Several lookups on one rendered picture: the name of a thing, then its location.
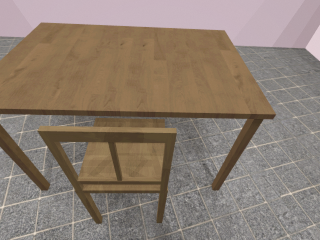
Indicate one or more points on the table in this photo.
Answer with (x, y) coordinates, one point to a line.
(70, 69)

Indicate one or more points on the chair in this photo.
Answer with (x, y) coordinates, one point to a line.
(123, 156)

